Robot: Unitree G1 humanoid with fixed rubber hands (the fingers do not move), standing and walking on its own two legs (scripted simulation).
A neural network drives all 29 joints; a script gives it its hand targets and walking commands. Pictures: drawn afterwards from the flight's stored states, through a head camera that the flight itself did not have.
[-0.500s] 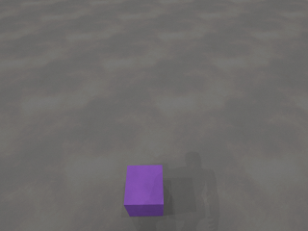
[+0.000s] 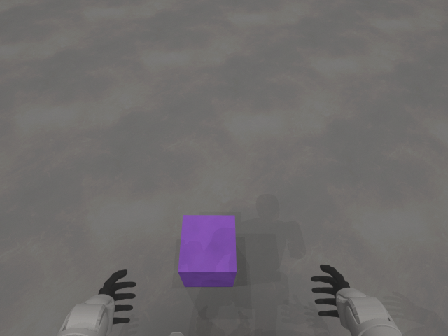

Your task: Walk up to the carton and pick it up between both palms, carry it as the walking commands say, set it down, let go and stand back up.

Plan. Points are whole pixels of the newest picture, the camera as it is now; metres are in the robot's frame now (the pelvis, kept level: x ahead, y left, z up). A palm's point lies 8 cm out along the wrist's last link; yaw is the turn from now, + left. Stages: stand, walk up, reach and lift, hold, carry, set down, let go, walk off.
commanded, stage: reach and lift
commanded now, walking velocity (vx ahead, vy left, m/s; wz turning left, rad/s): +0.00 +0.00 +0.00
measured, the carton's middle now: (208, 252) +0.45 +0.05 -0.63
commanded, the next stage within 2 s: none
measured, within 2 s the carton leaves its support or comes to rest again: neither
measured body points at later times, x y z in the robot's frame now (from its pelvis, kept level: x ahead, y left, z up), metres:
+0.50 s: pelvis -0.06 +0.01 -0.05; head +0.07 +0.02 +0.38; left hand +0.20 +0.23 -0.17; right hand +0.21 -0.20 -0.16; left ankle +0.01 +0.12 -0.72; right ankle -0.01 -0.13 -0.72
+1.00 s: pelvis -0.07 +0.02 -0.09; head +0.18 +0.04 +0.28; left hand +0.38 +0.24 -0.21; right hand +0.37 -0.16 -0.20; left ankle +0.01 +0.12 -0.72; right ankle -0.02 -0.13 -0.72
